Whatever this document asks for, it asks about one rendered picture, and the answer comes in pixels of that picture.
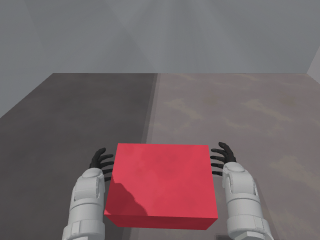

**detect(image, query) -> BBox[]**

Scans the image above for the left robot hand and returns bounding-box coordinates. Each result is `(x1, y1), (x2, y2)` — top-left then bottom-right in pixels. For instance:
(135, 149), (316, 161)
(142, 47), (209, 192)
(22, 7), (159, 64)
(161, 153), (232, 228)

(89, 147), (114, 182)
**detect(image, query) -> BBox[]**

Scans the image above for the robot left forearm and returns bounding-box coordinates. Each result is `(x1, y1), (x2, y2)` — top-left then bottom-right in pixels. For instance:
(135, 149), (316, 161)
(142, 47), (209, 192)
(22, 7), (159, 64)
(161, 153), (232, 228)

(62, 168), (105, 240)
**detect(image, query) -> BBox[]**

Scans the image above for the carton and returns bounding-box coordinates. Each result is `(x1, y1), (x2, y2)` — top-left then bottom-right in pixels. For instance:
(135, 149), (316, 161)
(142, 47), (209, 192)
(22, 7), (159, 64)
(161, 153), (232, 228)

(104, 143), (218, 230)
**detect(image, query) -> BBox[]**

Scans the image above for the robot right forearm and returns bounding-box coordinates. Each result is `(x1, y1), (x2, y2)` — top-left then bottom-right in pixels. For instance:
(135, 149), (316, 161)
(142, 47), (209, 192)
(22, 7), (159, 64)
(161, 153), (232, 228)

(222, 162), (274, 240)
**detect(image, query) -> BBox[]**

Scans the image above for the right robot hand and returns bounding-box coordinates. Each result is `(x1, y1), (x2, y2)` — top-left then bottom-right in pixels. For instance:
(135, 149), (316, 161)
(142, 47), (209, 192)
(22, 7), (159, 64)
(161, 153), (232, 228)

(210, 142), (236, 176)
